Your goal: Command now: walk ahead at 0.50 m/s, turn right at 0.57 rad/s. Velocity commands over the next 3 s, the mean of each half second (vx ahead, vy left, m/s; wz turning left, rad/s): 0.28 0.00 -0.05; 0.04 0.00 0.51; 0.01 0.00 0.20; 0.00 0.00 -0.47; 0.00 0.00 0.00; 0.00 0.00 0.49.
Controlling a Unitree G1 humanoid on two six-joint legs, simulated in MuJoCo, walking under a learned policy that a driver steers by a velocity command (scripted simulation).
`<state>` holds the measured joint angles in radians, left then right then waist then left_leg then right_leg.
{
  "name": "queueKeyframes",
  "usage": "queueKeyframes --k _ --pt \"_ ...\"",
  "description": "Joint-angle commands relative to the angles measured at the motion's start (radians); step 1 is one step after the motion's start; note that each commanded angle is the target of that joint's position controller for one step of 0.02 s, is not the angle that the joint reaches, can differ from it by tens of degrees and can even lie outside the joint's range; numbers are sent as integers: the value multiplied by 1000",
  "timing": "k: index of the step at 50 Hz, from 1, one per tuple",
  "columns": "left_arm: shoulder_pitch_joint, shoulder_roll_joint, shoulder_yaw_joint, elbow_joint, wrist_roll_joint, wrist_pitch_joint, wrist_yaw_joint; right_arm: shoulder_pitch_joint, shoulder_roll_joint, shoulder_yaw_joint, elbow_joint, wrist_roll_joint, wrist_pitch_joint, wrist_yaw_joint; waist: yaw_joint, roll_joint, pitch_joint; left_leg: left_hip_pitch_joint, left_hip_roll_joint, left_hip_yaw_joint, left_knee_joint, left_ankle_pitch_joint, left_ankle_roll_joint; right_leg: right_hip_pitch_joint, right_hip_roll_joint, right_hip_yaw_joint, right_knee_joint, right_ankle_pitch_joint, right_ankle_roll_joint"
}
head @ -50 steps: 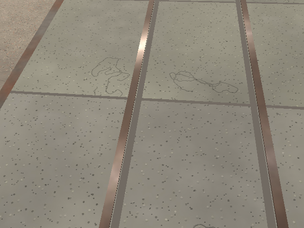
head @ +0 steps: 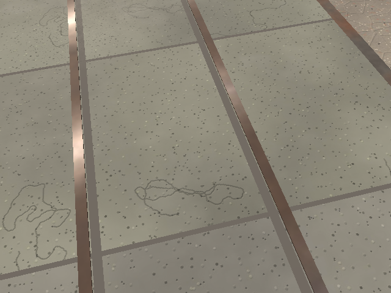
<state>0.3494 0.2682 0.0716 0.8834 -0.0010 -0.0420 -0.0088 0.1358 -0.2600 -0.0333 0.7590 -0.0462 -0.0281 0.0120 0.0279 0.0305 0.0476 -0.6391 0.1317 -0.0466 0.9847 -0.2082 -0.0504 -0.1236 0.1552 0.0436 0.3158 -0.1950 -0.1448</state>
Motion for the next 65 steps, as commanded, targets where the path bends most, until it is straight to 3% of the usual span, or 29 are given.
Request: queueKeyframes --k 1,4,8,11,12,13,14,15,16,17,19,22,29,34,37,38,39,40,41,42,43,46,50,59,61,62,63,64,65 --pt "51 148 33 -50 -1 -15 3 -60 -70 -13 -73 3 2 3 13 -76 -5 -37 -36 49 -121 117 -17 7 -239 225 -105 347 -100" --pt "104 154 34 -44 3 -12 8 -152 -70 -7 -106 8 -5 8 52 -89 -10 -56 -63 44 -234 175 -11 83 -244 252 -71 380 -88" --pt "130 115 13 -20 12 -13 24 -155 -47 8 -100 13 -30 9 61 -101 -14 93 -121 96 -405 224 48 126 -245 174 12 708 -26" --pt "60 149 14 -20 17 -27 34 81 -109 -15 -14 9 -52 -5 -55 -125 -89 340 -169 90 -514 206 121 168 -242 158 209 896 32" --pt "40 152 13 -23 11 -32 31 199 -124 -19 24 7 -67 -13 -116 -92 -142 500 -127 61 -586 375 142 120 -200 122 372 788 50" --pt "97 92 -2 -50 3 -37 32 314 -202 -32 42 -3 -75 -20 -113 64 -275 764 109 -160 -459 878 210 -56 -126 68 656 314 77" --pt "284 48 -7 -8 -32 -23 32 308 -233 -47 57 18 -58 -10 -41 245 -419 942 318 -474 -467 1220 414 -266 17 17 948 -417 118" --pt "232 118 -2 10 17 -10 35 251 -175 -39 35 58 -41 1 -35 79 -370 837 253 -484 -540 1061 399 -301 -42 60 982 -343 116" --pt "111 116 -2 -16 33 -5 30 142 -121 -27 15 63 -35 2 -26 29 -229 711 193 -378 -576 888 372 -348 -81 49 973 -280 124" --pt "37 109 -6 -38 39 0 27 93 -93 -19 7 55 -28 1 -22 -3 -152 618 142 -314 -615 806 345 -370 -110 35 936 -248 130" --pt "13 93 -10 -55 43 27 19 100 -105 -23 26 54 -17 -6 2 30 -108 488 70 -239 -666 723 304 -317 -140 20 858 -209 147" --pt "18 68 -18 -60 34 54 24 108 -137 -39 31 40 -6 -4 18 45 -137 408 31 -214 -684 604 296 -269 -130 -3 781 -206 170" --pt "-147 75 -21 -112 27 80 41 136 -163 -69 20 26 46 -9 -42 98 -87 339 -6 -360 -770 -119 268 -320 -135 6 576 -179 182" --pt "-158 68 -29 -128 5 61 56 126 -166 -83 12 20 68 -6 -54 109 -81 355 -15 -444 -738 -80 247 -239 -96 12 408 -217 158" --pt "-53 69 -29 -112 -2 39 69 80 -162 -85 2 33 79 -5 4 107 -80 305 -55 -466 -691 -58 183 -58 -75 10 108 -137 117" --pt "-35 114 -18 -111 7 31 77 85 -134 -78 -6 44 77 -9 4 44 -75 239 -114 -421 -636 -177 126 21 -158 87 -33 -139 93" --pt "-73 221 5 -140 26 33 82 121 -68 -64 -28 61 73 -10 -34 -180 -93 118 -246 -244 -409 -317 61 79 -416 370 -136 -249 7" --pt "-187 246 11 -170 39 38 76 123 -124 -79 -13 33 67 -20 -47 -215 -18 47 -315 -66 -167 -341 47 -70 -548 476 -166 -113 -75" --pt "-183 173 -5 -173 36 38 71 111 -175 -93 -6 15 66 -18 -58 -120 -27 120 -239 -74 -13 -309 40 -125 -524 388 -109 79 -98" --pt "-219 118 -20 -178 26 36 66 140 -163 -95 10 16 69 -13 -90 -91 -27 142 -234 -66 60 -261 39 -135 -454 274 -74 195 -73" --pt "-240 104 -25 -186 22 35 64 165 -151 -93 23 13 79 -8 -102 -109 -35 134 -230 -53 127 -220 31 -105 -398 184 -50 266 -46" --pt "-184 107 -23 -189 27 37 62 142 -137 -84 19 24 98 11 -60 -163 -54 71 -213 -9 174 -204 -2 14 -359 74 5 455 -43" --pt "-80 144 -3 -161 26 40 58 49 -117 -67 -22 33 108 25 5 -183 -68 47 -183 15 36 -228 -24 154 -406 65 37 512 -66" --pt "-112 193 23 -146 27 48 24 43 -93 -44 -60 49 101 26 -12 -221 -96 365 -180 116 -390 -204 57 32 -434 -16 136 479 -38" --pt "-97 167 15 -131 14 56 21 95 -113 -42 -40 24 77 9 -52 -115 -107 577 -142 32 -700 57 87 -114 -386 -69 259 293 56" --pt "-48 61 -15 -153 27 61 11 110 -184 -46 -51 7 60 -3 -25 161 -150 741 146 -293 -752 260 128 -313 -293 -145 468 -178 129" --pt "-98 38 -28 -165 18 82 28 94 -216 -46 -51 28 51 -11 -53 214 -117 549 277 -334 -706 491 270 -302 -204 -96 512 -413 145" --pt "-85 73 -20 -137 13 94 26 73 -118 -15 -38 29 44 -13 -32 72 -88 560 222 -222 -672 605 294 -264 -227 -35 544 -395 149" --pt "-86 54 -28 -122 2 96 21 25 -85 0 -31 27 41 -23 -27 138 -62 491 183 -175 -706 466 279 -233 -220 -15 516 -347 151"
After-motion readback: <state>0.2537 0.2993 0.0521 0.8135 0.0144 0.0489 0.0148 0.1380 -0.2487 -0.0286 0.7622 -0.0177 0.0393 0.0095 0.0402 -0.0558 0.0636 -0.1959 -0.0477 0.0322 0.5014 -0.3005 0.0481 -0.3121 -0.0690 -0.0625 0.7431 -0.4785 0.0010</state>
